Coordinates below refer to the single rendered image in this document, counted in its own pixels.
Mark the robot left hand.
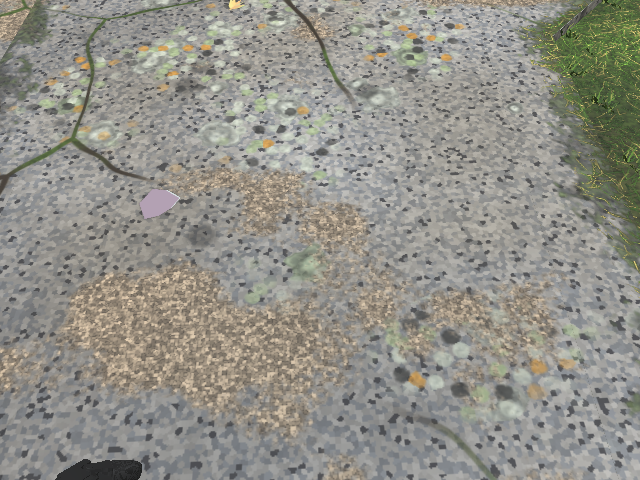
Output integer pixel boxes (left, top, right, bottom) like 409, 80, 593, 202
55, 459, 142, 480

